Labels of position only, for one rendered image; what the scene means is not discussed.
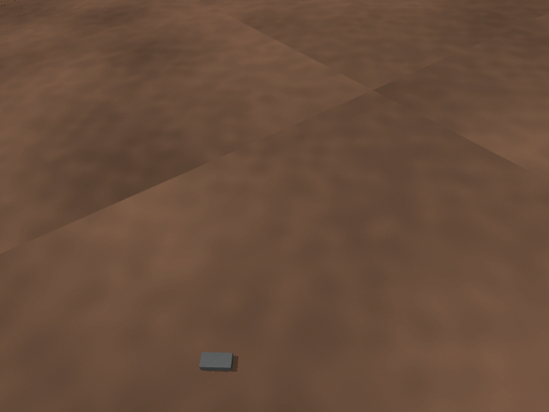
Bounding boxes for small box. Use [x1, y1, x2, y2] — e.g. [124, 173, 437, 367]
[199, 352, 234, 371]

